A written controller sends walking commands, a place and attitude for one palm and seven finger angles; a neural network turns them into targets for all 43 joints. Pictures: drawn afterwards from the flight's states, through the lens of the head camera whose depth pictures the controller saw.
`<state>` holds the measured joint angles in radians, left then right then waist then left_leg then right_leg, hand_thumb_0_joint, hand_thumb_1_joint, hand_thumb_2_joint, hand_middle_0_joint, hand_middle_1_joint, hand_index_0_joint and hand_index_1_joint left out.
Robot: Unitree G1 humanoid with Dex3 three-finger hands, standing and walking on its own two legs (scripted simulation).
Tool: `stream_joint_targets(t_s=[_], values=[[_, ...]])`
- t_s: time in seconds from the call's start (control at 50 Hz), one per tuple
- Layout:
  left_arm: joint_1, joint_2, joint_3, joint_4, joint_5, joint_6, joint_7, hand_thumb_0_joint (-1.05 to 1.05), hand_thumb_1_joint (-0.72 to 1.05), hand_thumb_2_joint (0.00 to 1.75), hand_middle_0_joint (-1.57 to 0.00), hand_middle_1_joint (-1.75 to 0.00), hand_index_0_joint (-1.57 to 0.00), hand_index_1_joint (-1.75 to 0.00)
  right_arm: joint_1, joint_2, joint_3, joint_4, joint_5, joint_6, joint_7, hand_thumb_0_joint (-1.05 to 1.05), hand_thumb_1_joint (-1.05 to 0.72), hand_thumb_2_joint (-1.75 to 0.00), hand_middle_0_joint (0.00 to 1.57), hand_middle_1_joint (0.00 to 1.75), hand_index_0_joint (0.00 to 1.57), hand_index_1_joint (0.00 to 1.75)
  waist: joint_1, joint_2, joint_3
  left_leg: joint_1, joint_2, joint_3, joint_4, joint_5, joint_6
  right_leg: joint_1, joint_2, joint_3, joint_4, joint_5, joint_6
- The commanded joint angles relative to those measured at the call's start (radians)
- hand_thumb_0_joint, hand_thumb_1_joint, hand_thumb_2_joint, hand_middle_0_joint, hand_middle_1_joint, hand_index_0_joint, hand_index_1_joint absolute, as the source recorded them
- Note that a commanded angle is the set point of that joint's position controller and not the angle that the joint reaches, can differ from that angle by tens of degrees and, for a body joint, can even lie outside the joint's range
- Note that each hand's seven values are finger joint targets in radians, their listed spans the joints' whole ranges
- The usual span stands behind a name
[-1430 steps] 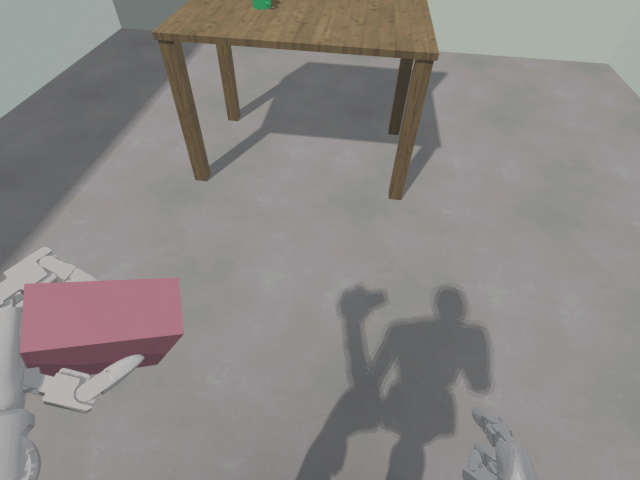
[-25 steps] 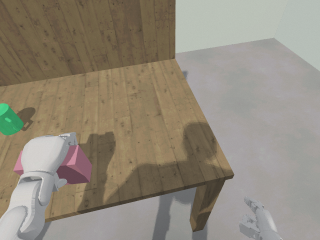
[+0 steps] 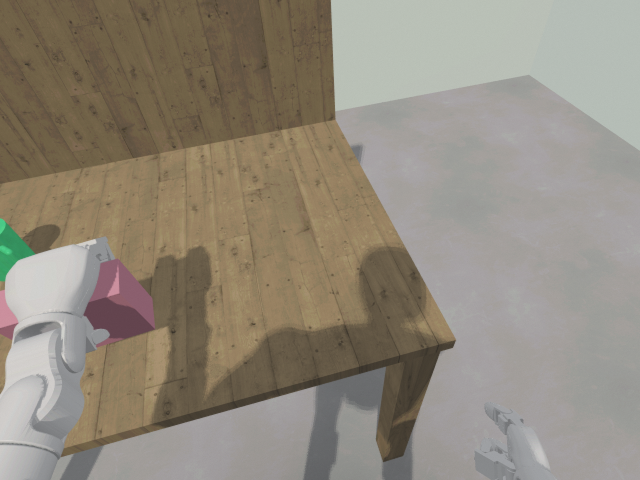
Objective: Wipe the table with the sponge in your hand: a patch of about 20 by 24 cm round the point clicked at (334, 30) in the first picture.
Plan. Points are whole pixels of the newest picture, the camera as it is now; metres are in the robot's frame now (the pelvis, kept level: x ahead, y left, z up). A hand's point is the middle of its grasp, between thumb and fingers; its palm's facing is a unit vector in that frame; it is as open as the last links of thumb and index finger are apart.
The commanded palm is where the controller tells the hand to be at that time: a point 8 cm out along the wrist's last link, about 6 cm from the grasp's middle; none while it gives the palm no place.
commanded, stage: move the sponge above the wiping area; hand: left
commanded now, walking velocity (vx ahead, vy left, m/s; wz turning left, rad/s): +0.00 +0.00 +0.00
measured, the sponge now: (90, 317) +0.27 +0.35 +0.05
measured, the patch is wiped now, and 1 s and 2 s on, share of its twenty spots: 0.00 0.00 0.00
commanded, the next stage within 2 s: none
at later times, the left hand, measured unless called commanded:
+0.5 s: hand (63, 315) +0.25 +0.36 +0.08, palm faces +0.01 -0.04 -1.00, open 9.3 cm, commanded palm +0.22 +0.33 +0.12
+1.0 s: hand (93, 343) +0.24 +0.33 +0.04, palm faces -0.17 -0.13 -0.98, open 9.3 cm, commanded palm +0.22 +0.32 +0.12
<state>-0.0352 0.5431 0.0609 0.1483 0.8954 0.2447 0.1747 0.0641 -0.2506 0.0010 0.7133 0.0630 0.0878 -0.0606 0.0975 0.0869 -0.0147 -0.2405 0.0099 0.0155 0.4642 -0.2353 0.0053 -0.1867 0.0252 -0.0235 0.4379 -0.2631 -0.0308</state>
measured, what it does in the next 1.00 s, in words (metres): stands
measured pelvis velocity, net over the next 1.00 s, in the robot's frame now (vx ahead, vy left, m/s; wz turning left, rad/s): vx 0.00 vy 0.01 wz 0.03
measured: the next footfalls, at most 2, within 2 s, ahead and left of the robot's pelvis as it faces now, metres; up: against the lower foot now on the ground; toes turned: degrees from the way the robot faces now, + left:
none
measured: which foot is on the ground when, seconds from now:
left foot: down 0.00-1.00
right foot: down 0.00-1.00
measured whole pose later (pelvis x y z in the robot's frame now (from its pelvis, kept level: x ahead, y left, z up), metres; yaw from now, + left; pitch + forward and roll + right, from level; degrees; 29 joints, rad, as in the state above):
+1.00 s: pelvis +0.00 +0.01 +0.00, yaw +2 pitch +1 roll +0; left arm 0.01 0.52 -0.03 0.18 0.84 0.40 -0.02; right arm 0.05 -0.28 0.02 0.66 0.08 0.10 -0.05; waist 0.07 0.12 -0.01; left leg -0.25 -0.01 -0.01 0.46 -0.23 0.02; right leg -0.18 0.01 -0.05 0.43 -0.27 -0.02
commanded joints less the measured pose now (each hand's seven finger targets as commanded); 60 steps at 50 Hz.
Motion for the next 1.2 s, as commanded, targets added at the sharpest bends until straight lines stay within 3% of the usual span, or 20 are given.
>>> stream_joint_targets(t_s=[0.0,0.1,0.18,0.2,0.28,0.32,0.4,0.44,0.54,0.58,0.64,0.68,0.74,0.8,0.86,0.9,0.96,1.08,1.1,1.18], values=[[0.000,0.114,-0.037,-0.041,-0.066,0.172,-0.120,0.00,0.10,1.30,-1.20,-1.60,-1.20,-1.60,-0.207,-0.152,-0.020,-0.197,0.024,-0.024,0.009,0.00,-0.90,-0.90,0.20,0.30,0.20,0.30,-0.004,-0.107,-0.113,0.029,-0.043,-0.060,-0.059,0.202,0.037,0.075,-0.017,0.049,-0.058,0.254,-0.022],[-0.168,0.177,-0.036,-0.248,-0.034,-0.008,-0.227,0.00,0.10,1.30,-1.20,-1.60,-1.20,-1.60,-0.151,-0.135,-0.017,-0.228,-0.003,-0.068,-0.010,0.00,-0.90,-0.90,0.20,0.30,0.20,0.30,-0.048,-0.116,-0.185,0.084,-0.054,-0.064,-0.015,0.169,0.073,0.027,-0.008,0.058,-0.066,0.224,-0.016],[-0.234,0.397,0.209,-0.500,0.033,-0.228,-0.090,0.00,0.10,1.30,-1.20,-1.60,-1.20,-1.60,-0.119,-0.114,-0.035,-0.215,-0.047,-0.106,-0.042,0.00,-0.90,-0.90,0.20,0.30,0.20,0.30,0.010,0.065,-0.331,0.215,-0.039,-0.087,0.003,0.320,0.058,0.031,0.011,0.098,-0.027,0.290,-0.046],[-0.246,0.364,0.202,-0.494,0.059,-0.247,-0.042,0.00,0.10,1.30,-1.20,-1.60,-1.20,-1.60,-0.085,-0.108,-0.040,-0.197,-0.055,-0.110,-0.049,0.00,-0.90,-0.90,0.20,0.30,0.20,0.30,0.002,0.115,-0.329,0.221,-0.029,-0.079,0.007,0.359,0.047,0.011,0.006,0.060,-0.019,0.277,-0.049],[-0.224,0.390,0.302,-0.299,0.109,-0.155,0.116,0.00,0.10,1.30,-1.20,-1.60,-1.20,-1.60,-0.117,-0.133,-0.060,-0.155,-0.040,-0.079,-0.032,0.00,-0.90,-0.90,0.20,0.30,0.20,0.30,0.028,0.144,-0.243,0.150,-0.030,-0.084,0.008,0.347,0.008,-0.025,0.018,0.122,-0.027,0.232,-0.090],[-0.218,0.275,0.192,-0.178,0.060,-0.041,0.121,0.00,0.10,1.30,-1.20,-1.60,-1.20,-1.60,-0.132,-0.132,-0.060,-0.150,-0.015,-0.064,-0.016,0.00,-0.90,-0.90,0.20,0.30,0.20,0.30,0.015,0.055,-0.222,0.099,-0.025,-0.065,-0.012,0.280,0.008,-0.009,0.005,0.087,-0.036,0.209,-0.067],[-0.042,0.129,0.020,-0.013,-0.082,0.152,-0.028,0.00,0.10,1.30,-1.20,-1.60,-1.20,-1.60,-0.203,-0.151,-0.034,-0.169,0.020,-0.033,-0.005,0.00,-0.90,-0.90,0.20,0.30,0.20,0.30,0.008,-0.114,-0.167,0.045,-0.033,-0.049,-0.052,0.217,0.028,0.078,-0.016,0.037,-0.055,0.245,-0.020],[-0.019,0.126,-0.048,-0.041,-0.073,0.190,-0.133,0.00,0.10,1.30,-1.20,-1.60,-1.20,-1.60,-0.216,-0.154,-0.019,-0.195,0.027,-0.024,0.000,0.00,-0.90,-0.90,0.20,0.30,0.20,0.30,-0.012,-0.136,-0.144,0.037,-0.044,-0.066,-0.047,0.218,0.040,0.082,-0.024,0.050,-0.049,0.286,-0.016],[-0.134,0.159,-0.045,-0.269,-0.029,0.004,-0.226,0.00,0.10,1.30,-1.20,-1.60,-1.20,-1.60,-0.152,-0.131,-0.013,-0.232,-0.008,-0.060,0.000,0.00,-0.90,-0.90,0.20,0.30,0.20,0.30,-0.041,-0.109,-0.204,0.094,-0.047,-0.076,-0.012,0.227,0.068,0.033,-0.012,0.045,-0.049,0.280,-0.019],[-0.245,0.306,0.091,-0.433,0.006,-0.116,-0.174,0.00,0.10,1.30,-1.20,-1.60,-1.20,-1.60,-0.150,-0.120,-0.019,-0.230,-0.030,-0.077,-0.016,0.00,-0.90,-0.90,0.20,0.30,0.20,0.30,-0.016,-0.029,-0.253,0.161,-0.040,-0.095,-0.011,0.247,0.065,0.022,0.007,0.078,-0.044,0.251,-0.034],[-0.268,0.359,0.194,-0.451,0.091,-0.210,-0.036,0.00,0.10,1.30,-1.20,-1.60,-1.20,-1.60,-0.092,-0.113,-0.037,-0.200,-0.055,-0.093,-0.038,0.00,-0.90,-0.90,0.20,0.30,0.20,0.30,0.007,0.111,-0.304,0.215,-0.022,-0.103,-0.005,0.371,0.035,0.003,0.007,0.056,-0.026,0.253,-0.053],[-0.258,0.431,0.302,-0.412,0.126,-0.191,0.052,0.00,0.10,1.30,-1.20,-1.60,-1.20,-1.60,-0.111,-0.125,-0.043,-0.173,-0.053,-0.084,-0.038,0.00,-0.90,-0.90,0.20,0.30,0.20,0.30,0.032,0.189,-0.280,0.204,-0.023,-0.107,-0.002,0.381,0.012,-0.013,0.024,0.103,-0.027,0.227,-0.082],[-0.207,0.273,0.193,-0.262,0.092,-0.070,0.117,0.00,0.10,1.30,-1.20,-1.60,-1.20,-1.60,-0.122,-0.126,-0.058,-0.166,-0.030,-0.065,-0.018,0.00,-0.90,-0.90,0.20,0.30,0.20,0.30,0.021,0.100,-0.257,0.137,-0.022,-0.075,0.001,0.361,-0.001,0.002,0.010,0.086,-0.026,0.257,-0.076],[-0.103,0.162,0.093,-0.093,-0.034,0.087,0.049,0.00,0.10,1.30,-1.20,-1.60,-1.20,-1.60,-0.175,-0.139,-0.048,-0.158,0.005,-0.042,-0.003,0.00,-0.90,-0.90,0.20,0.30,0.20,0.30,0.017,-0.066,-0.206,0.075,-0.023,-0.056,-0.042,0.256,0.018,0.054,-0.004,0.038,-0.050,0.238,-0.036],[-0.036,0.087,-0.067,-0.056,-0.071,0.191,-0.099,0.00,0.10,1.30,-1.20,-1.60,-1.20,-1.60,-0.217,-0.149,-0.020,-0.187,0.028,-0.025,0.001,0.00,-0.90,-0.90,0.20,0.30,0.20,0.30,-0.010,-0.138,-0.134,0.043,-0.038,-0.072,-0.064,0.206,0.031,0.063,-0.019,0.044,-0.059,0.245,-0.018],[-0.033,0.028,-0.146,-0.120,-0.074,0.181,-0.178,0.00,0.10,1.30,-1.20,-1.60,-1.20,-1.60,-0.212,-0.145,-0.012,-0.225,0.028,-0.033,0.002,0.00,-0.90,-0.90,0.20,0.30,0.20,0.30,-0.033,-0.128,-0.126,0.051,-0.042,-0.072,-0.048,0.186,0.050,0.049,-0.015,0.041,-0.063,0.241,-0.018],[-0.151,0.160,-0.054,-0.207,-0.021,0.064,-0.221,0.00,0.10,1.30,-1.20,-1.60,-1.20,-1.60,-0.152,-0.144,-0.016,-0.223,-0.001,-0.049,-0.002,0.00,-0.90,-0.90,0.20,0.30,0.20,0.30,-0.043,-0.156,-0.184,0.070,-0.049,-0.075,-0.022,0.193,0.066,0.037,-0.013,0.054,-0.057,0.257,-0.015],[-0.250,0.490,0.323,-0.434,0.105,-0.202,-0.009,0.00,0.10,1.30,-1.20,-1.60,-1.20,-1.60,-0.111,-0.126,-0.035,-0.184,-0.053,-0.083,-0.046,0.00,-0.90,-0.90,0.20,0.30,0.20,0.30,0.039,0.144,-0.319,0.201,-0.039,-0.093,-0.005,0.362,0.036,0.051,0.016,0.109,-0.029,0.285,-0.069],[-0.255,0.374,0.245,-0.425,0.114,-0.201,0.030,0.00,0.10,1.30,-1.20,-1.60,-1.20,-1.60,-0.097,-0.102,-0.037,-0.185,-0.050,-0.084,-0.045,0.00,-0.90,-0.90,0.20,0.30,0.20,0.30,0.022,0.162,-0.301,0.187,-0.034,-0.073,0.002,0.388,0.030,0.037,0.010,0.072,-0.021,0.293,-0.068],[-0.187,0.280,0.211,-0.184,0.053,-0.035,0.099,0.00,0.10,1.30,-1.20,-1.60,-1.20,-1.60,-0.148,-0.134,-0.057,-0.148,-0.015,-0.058,-0.013,0.00,-0.90,-0.90,0.20,0.30,0.20,0.30,0.020,0.070,-0.199,0.121,-0.033,-0.077,-0.017,0.310,0.010,0.012,0.009,0.099,-0.048,0.250,-0.072]])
